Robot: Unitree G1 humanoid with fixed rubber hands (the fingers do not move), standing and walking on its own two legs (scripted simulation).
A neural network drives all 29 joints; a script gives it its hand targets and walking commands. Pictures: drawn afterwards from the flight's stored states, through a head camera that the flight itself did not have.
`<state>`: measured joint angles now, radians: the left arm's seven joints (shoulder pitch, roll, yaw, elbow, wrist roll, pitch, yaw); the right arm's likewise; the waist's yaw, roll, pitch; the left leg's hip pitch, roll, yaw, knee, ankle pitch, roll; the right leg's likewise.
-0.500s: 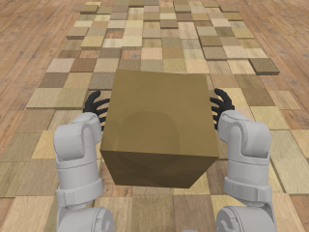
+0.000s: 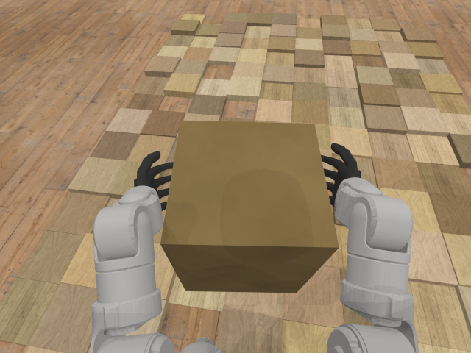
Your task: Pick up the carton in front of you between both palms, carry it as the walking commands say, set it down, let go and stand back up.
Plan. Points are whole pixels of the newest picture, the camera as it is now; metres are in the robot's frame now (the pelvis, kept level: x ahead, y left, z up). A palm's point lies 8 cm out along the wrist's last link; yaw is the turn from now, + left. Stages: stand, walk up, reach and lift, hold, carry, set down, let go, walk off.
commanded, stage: carry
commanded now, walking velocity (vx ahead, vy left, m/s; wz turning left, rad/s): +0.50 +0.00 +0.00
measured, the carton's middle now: (244, 215) +0.35 +0.03 +0.04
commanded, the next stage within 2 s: none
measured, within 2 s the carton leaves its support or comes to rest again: neither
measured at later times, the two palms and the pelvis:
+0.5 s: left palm (199, 83) +0.63 +0.13 +0.11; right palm (340, 84) +0.62 -0.17 +0.12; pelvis +0.30 +0.01 -0.01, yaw -1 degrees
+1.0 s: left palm (216, 29) +0.92 +0.13 +0.10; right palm (323, 28) +0.93 -0.18 +0.10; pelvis +0.59 -0.03 -0.02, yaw -1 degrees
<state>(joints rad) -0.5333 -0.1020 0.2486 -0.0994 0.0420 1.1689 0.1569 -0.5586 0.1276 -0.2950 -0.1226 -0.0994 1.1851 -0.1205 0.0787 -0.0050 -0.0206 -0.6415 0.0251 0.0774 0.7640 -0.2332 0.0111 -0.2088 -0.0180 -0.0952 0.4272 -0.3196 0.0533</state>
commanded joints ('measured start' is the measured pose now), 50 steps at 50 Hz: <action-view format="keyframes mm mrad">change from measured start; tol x32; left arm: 1 -676 -922 -753 -75 -361 -25 -167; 50 -507 -778 -729 -113 -308 -53 -134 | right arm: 1 -509 847 701 20 240 -28 77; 50 -428 758 751 -60 281 -52 70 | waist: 1 -17 -150 -357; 7 -136 313 -606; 30 -36 -273 -485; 50 -15 -115 -302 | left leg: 1 85 -46 82 -169 165 19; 5 552 -43 102 -311 199 74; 7 997 345 -564 -336 74 255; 27 628 145 7 -170 521 86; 31 -131 -45 -74 498 -294 21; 50 58 -50 102 -280 306 58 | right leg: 1 275 -177 119 -41 639 -169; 4 248 -160 41 115 769 -117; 7 -376 58 42 706 -150 -43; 9 -559 23 121 865 -164 -88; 27 -100 51 -89 -13 279 -124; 30 506 -372 648 -25 243 -274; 50 391 -145 71 -32 827 -195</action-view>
